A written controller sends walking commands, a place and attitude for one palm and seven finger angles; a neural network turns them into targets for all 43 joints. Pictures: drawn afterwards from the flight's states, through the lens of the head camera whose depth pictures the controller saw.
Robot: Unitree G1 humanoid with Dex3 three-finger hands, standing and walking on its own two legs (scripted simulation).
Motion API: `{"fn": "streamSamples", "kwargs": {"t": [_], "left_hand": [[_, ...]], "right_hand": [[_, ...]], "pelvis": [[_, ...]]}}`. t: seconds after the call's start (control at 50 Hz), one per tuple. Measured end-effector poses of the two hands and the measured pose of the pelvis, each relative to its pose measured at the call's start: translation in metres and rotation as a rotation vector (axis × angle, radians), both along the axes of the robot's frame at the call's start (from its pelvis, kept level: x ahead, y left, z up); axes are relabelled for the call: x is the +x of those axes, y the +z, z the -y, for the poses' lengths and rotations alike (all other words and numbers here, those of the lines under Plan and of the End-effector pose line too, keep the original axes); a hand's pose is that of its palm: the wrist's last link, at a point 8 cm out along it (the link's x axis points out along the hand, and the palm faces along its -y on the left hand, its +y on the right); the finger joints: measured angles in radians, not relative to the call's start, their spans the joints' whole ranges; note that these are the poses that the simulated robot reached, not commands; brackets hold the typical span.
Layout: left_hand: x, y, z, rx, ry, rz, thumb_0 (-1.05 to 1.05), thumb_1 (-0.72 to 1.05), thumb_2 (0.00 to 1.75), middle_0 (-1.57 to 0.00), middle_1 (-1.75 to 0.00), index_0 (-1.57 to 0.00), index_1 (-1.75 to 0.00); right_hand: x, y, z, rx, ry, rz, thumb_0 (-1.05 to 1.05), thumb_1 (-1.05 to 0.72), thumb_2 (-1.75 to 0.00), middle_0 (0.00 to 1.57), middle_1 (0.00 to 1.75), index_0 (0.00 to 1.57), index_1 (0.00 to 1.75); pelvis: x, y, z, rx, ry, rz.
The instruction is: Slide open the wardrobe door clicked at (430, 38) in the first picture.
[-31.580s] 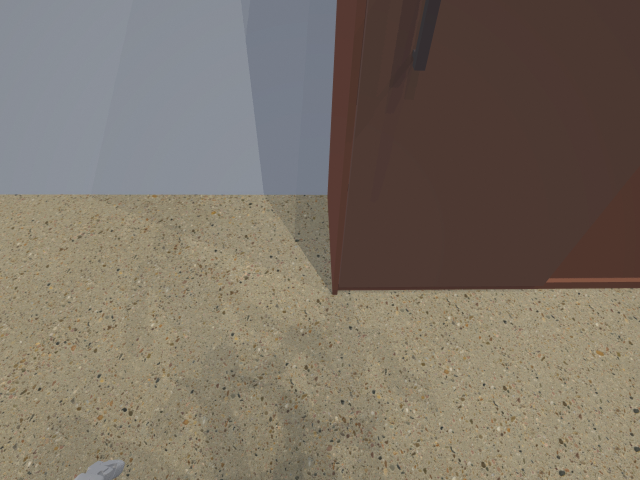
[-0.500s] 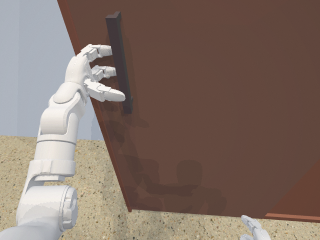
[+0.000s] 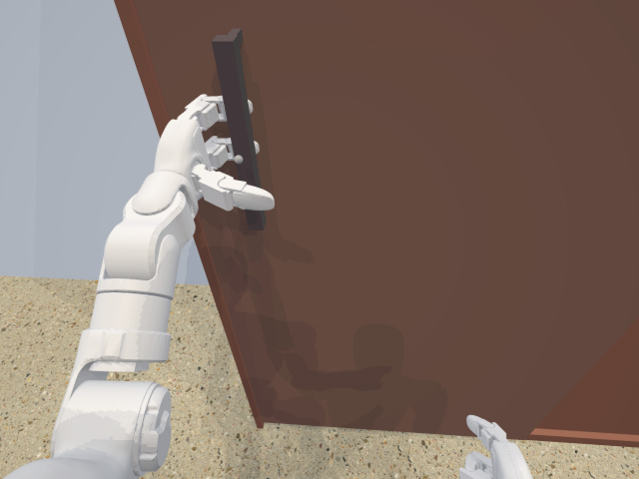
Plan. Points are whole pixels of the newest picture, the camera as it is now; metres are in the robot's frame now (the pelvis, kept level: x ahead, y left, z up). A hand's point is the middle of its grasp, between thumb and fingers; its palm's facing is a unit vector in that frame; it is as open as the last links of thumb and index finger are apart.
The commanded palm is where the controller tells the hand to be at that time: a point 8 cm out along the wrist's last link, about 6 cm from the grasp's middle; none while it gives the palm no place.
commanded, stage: slide the fingers in behind the handle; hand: left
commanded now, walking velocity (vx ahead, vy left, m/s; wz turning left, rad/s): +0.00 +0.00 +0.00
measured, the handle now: (247, 140) +0.44 +0.13 +0.24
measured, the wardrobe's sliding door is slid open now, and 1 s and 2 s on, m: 0.00 0.00 0.00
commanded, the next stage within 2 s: grip the handle and tug to test in 1.18 s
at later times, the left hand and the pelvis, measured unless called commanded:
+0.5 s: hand (243, 160) +0.38 +0.12 +0.25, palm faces +0.00 -1.00 +0.00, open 14.2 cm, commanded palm +0.36 +0.16 +0.24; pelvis +0.00 -0.01 +0.00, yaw +0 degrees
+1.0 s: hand (255, 160) +0.38 +0.10 +0.25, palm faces -0.01 -1.00 +0.00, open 14.2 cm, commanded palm +0.36 +0.15 +0.24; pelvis +0.00 +0.00 +0.00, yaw +1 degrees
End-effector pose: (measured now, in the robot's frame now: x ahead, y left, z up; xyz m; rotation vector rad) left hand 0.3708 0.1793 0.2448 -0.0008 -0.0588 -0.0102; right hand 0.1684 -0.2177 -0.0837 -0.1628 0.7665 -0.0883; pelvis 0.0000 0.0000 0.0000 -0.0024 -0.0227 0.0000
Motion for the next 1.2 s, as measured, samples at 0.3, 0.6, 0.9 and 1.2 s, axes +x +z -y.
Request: {"fn": "streamSamples", "kwargs": {"t": [0.3, 0.6, 0.9, 1.2], "left_hand": [[-0.006, 0.0, 0.002, 0.003, 0.017, -0.014, -0.01, -0.5, 0.3, -0.3, -1.2, -0.3, -1.2], [-0.012, 0.005, 0.011, 0.007, 0.023, 0.009, -0.01, -0.5, 0.3, -0.3, -1.2, -0.24, -1.17], [-0.009, 0.005, 0.022, 0.009, 0.009, 0.003, -0.01, -0.5, 0.3, -0.29, -1.2, -0.23, -1.19], [-0.006, 0.003, 0.022, 0.007, 0.01, -0.001, -0.01, -0.5, 0.3, -0.3, -1.2, -0.27, -1.2]], "right_hand": [[0.004, 0.002, 0.009, -0.018, 0.004, -0.001, 0.01, -0.91, -0.9, 0.2, 0.3, 0.2, 0.3], [0.003, 0.002, 0.008, -0.003, 0.012, 0.004, 0.01, -0.91, -0.9, 0.2, 0.3, 0.2, 0.3], [0.005, 0.0, -0.001, 0.002, 0.031, -0.003, 0.01, -0.91, -0.9, 0.2, 0.3, 0.2, 0.3], [-0.003, -0.002, 0.002, -0.006, 0.01, -0.02, 0.01, -0.91, -0.9, 0.2, 0.3, 0.2, 0.3]], "pelvis": [[-0.001, 0.0, 0.006, 0.0, 0.007, 0.008], [-0.002, 0.0, 0.007, 0.002, 0.007, 0.013], [-0.003, 0.0, 0.005, 0.002, 0.013, 0.011], [-0.004, 0.0, 0.003, 0.001, 0.006, 0.013]]}}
